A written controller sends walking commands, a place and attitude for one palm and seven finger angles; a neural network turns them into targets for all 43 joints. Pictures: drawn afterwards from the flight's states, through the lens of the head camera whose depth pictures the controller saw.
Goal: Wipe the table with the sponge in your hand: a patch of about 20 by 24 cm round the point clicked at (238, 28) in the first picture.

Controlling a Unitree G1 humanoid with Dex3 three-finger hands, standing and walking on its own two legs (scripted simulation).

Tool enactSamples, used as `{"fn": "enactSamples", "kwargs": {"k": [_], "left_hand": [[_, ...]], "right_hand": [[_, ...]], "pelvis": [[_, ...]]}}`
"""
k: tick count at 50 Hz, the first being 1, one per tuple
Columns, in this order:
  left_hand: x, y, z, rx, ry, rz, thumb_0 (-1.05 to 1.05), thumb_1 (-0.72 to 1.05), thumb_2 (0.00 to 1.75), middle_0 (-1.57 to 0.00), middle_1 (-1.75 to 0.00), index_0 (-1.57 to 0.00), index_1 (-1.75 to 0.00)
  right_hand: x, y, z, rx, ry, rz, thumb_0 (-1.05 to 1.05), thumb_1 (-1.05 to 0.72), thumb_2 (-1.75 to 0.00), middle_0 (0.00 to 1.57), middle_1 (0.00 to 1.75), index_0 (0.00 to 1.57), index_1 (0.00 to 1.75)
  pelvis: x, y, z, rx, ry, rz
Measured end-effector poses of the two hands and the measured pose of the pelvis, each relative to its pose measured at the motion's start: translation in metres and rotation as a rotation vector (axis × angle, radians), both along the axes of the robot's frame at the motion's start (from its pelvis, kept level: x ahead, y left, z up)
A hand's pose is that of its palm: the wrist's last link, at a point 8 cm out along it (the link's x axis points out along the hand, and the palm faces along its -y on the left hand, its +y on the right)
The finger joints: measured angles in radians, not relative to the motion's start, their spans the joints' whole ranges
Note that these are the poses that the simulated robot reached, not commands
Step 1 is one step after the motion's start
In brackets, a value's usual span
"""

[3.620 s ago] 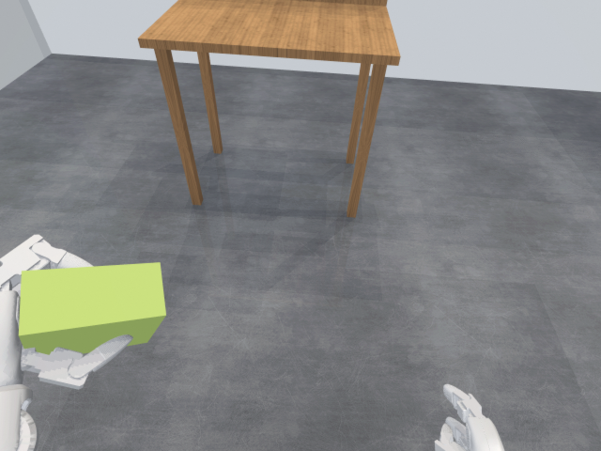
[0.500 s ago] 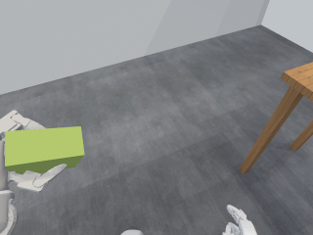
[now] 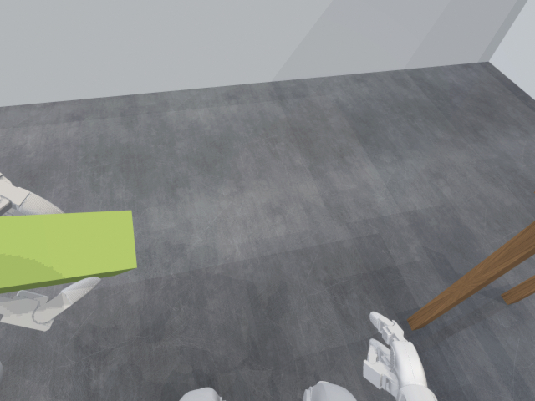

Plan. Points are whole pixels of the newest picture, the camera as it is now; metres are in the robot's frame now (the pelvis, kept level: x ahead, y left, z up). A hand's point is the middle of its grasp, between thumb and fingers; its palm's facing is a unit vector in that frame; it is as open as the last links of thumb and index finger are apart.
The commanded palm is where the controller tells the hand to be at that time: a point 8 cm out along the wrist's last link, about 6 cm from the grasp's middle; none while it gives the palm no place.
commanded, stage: turn to face it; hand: left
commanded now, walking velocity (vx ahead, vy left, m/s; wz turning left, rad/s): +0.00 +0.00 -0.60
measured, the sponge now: (81, 251) +0.23 +0.21 +0.17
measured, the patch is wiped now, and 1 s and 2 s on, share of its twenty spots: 0.00 0.00 0.00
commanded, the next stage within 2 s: none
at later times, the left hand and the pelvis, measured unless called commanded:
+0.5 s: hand (150, 235) +0.24 +0.14 +0.19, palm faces +0.18 -0.88 -0.44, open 9.7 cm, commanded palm +0.20 +0.20 +0.19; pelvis -0.02 -0.03 +0.01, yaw -14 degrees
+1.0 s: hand (295, 288) +0.21 +0.00 +0.18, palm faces -0.16 -0.82 -0.55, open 9.7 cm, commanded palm +0.18 +0.08 +0.19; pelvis -0.10 -0.07 +0.00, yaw -33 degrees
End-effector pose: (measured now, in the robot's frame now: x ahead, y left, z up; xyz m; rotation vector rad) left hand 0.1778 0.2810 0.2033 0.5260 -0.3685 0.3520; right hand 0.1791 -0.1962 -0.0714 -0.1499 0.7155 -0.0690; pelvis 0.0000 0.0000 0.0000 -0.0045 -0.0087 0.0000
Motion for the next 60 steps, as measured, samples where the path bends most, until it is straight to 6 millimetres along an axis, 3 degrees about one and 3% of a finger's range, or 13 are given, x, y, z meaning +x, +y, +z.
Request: {"fn": "enactSamples", "kwargs": {"k": [4,7,10,15,19,23,27,32,39,43,47,54,60], "left_hand": [[-0.007,-0.019,0.010,0.013,-0.001,0.014,0.00,-0.45,0.98,-0.80,-1.33,-0.79,-1.33],[-0.004,-0.031,0.009,0.035,0.002,0.044,0.00,-0.45,0.98,-0.80,-1.33,-0.79,-1.33],[0.010,-0.042,-0.001,-0.017,0.031,0.051,0.00,-0.45,0.98,-0.80,-1.33,-0.79,-1.33],[0.031,-0.069,-0.014,-0.080,0.109,-0.041,0.00,-0.45,0.98,-0.80,-1.33,-0.79,-1.33],[0.036,-0.089,-0.005,-0.041,0.099,-0.168,0.00,-0.45,0.98,-0.80,-1.33,-0.79,-1.33],[0.036,-0.092,0.004,0.004,0.057,-0.240,0.00,-0.45,0.99,-0.80,-1.33,-0.79,-1.33],[0.036,-0.086,0.002,0.011,0.017,-0.274,0.00,-0.46,0.99,-0.80,-1.33,-0.79,-1.33],[0.038,-0.091,-0.006,-0.003,0.052,-0.278,0.00,-0.46,0.99,-0.80,-1.33,-0.79,-1.34],[0.042,-0.153,-0.009,0.029,0.097,-0.398,0.00,-0.46,0.99,-0.80,-1.33,-0.79,-1.34],[0.041,-0.195,-0.010,0.088,0.084,-0.487,0.00,-0.46,0.99,-0.80,-1.33,-0.79,-1.34],[0.029,-0.219,-0.006,0.115,0.125,-0.559,0.00,-0.46,0.99,-0.80,-1.33,-0.79,-1.34],[0.010,-0.229,0.006,0.119,0.121,-0.619,0.00,-0.46,0.99,-0.80,-1.33,-0.79,-1.34],[0.002,-0.227,0.000,0.024,0.088,-0.631,0.00,-0.46,0.99,-0.80,-1.34,-0.79,-1.34]], "right_hand": [[0.003,0.014,-0.005,0.071,-0.014,0.058,0.01,-0.90,-0.90,0.20,0.30,0.21,0.30],[0.006,0.005,-0.016,0.106,-0.034,0.066,0.01,-0.90,-0.90,0.21,0.30,0.21,0.30],[0.001,-0.018,-0.022,0.096,-0.022,0.036,0.01,-0.90,-0.90,0.21,0.30,0.21,0.30],[-0.024,-0.073,-0.008,0.006,0.004,-0.092,0.01,-0.90,-0.90,0.21,0.30,0.21,0.30],[-0.054,-0.113,0.008,-0.080,0.017,-0.201,0.01,-0.90,-0.90,0.20,0.30,0.21,0.30],[-0.087,-0.137,0.019,-0.147,0.046,-0.282,0.01,-0.91,-0.90,0.20,0.30,0.20,0.29],[-0.116,-0.139,0.020,-0.179,0.066,-0.336,0.01,-0.91,-0.90,0.20,0.30,0.20,0.29],[-0.145,-0.117,0.011,-0.102,0.064,-0.384,0.01,-0.91,-0.90,0.19,0.30,0.20,0.29],[-0.181,-0.091,-0.019,0.073,0.061,-0.402,0.01,-0.90,-0.90,0.20,0.30,0.20,0.29],[-0.210,-0.103,-0.041,0.121,0.086,-0.439,0.01,-0.90,-0.90,0.20,0.30,0.21,0.30],[-0.248,-0.126,-0.040,0.101,0.138,-0.537,0.01,-0.90,-0.90,0.20,0.30,0.21,0.30],[-0.310,-0.161,-0.017,-0.004,0.167,-0.677,0.01,-0.91,-0.90,0.20,0.30,0.20,0.29],[-0.341,-0.169,0.004,-0.080,0.148,-0.721,0.01,-0.91,-0.90,0.20,0.30,0.20,0.29]], "pelvis": [[0.006,-0.012,0.003,-0.002,-0.002,-0.021],[0.007,-0.025,-0.004,0.004,-0.015,-0.051],[0.004,-0.034,-0.004,0.010,-0.018,-0.073],[-0.003,-0.040,0.006,0.048,-0.007,-0.129],[-0.010,-0.041,0.010,0.056,0.017,-0.174],[-0.018,-0.038,0.010,0.051,0.040,-0.220],[-0.027,-0.029,0.003,0.036,0.038,-0.258],[-0.037,-0.029,0.006,0.015,0.007,-0.332],[-0.058,-0.049,0.001,-0.011,-0.009,-0.443],[-0.080,-0.063,-0.009,-0.019,-0.017,-0.476],[-0.097,-0.065,-0.004,0.017,-0.015,-0.543],[-0.114,-0.066,0.007,0.057,0.003,-0.622],[-0.127,-0.059,0.007,0.072,0.017,-0.677]]}}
